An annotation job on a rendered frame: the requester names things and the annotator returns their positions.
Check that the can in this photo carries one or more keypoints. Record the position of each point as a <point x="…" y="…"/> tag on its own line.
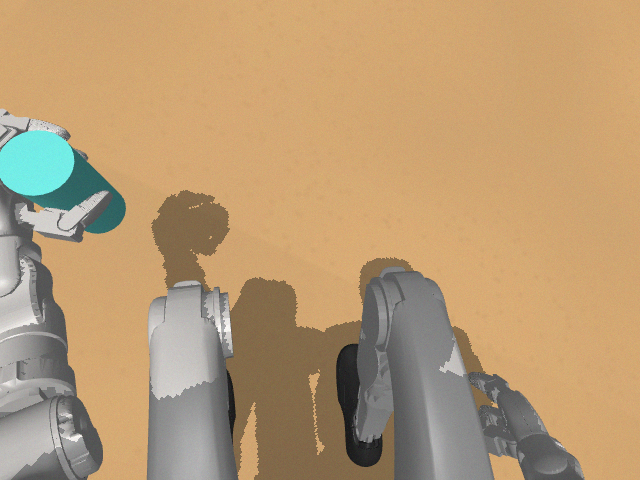
<point x="44" y="168"/>

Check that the left robot arm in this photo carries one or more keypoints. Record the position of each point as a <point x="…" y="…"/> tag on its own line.
<point x="45" y="430"/>

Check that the right robot hand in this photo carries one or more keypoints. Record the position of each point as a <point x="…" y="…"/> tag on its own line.
<point x="515" y="419"/>

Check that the right robot arm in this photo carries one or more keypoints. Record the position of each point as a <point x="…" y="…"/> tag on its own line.
<point x="542" y="457"/>

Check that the right robot foot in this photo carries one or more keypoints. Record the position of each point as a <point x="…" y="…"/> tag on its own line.
<point x="361" y="453"/>

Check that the left robot hand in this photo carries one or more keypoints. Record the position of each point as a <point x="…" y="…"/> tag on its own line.
<point x="17" y="214"/>

